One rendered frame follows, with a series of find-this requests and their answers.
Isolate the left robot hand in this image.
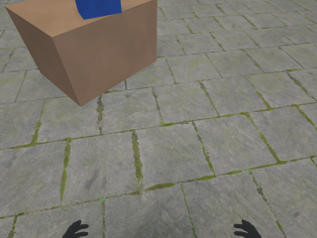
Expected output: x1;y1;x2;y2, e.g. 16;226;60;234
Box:
62;220;89;238

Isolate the carton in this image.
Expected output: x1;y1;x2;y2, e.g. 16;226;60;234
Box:
75;0;122;20

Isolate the pedestal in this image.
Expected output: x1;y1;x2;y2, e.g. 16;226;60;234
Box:
5;0;158;107

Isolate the right robot hand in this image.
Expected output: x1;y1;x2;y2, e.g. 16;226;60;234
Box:
234;219;262;238

